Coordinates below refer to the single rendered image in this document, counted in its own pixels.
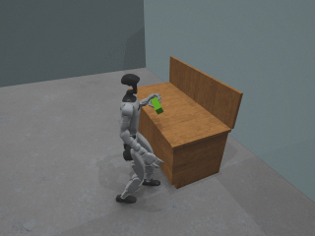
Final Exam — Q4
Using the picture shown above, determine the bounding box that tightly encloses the robot left forearm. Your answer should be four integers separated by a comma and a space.
139, 98, 149, 107

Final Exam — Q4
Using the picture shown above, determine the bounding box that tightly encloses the robot right hand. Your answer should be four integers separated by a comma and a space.
144, 152, 164, 168

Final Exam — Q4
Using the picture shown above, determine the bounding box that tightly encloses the robot right upper arm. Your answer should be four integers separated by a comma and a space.
119, 103, 134, 138

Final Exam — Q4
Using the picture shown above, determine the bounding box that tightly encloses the robot shin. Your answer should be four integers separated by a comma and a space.
145, 161, 156, 182
121, 177, 144, 200

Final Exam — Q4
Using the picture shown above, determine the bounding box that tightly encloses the robot left shin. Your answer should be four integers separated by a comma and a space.
145, 161, 156, 182

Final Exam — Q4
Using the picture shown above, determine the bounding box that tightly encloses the robot right shin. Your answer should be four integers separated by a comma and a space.
121, 177, 144, 200

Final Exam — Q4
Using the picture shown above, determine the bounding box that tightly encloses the robot right forearm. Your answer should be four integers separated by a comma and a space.
120, 132, 148, 157

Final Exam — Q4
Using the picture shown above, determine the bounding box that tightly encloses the robot left hand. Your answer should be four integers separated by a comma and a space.
147, 93, 161, 108

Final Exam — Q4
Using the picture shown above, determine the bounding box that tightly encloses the table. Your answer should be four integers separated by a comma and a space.
128, 56, 243, 189

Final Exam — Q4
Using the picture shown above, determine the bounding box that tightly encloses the sponge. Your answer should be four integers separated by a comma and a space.
151, 97, 164, 114

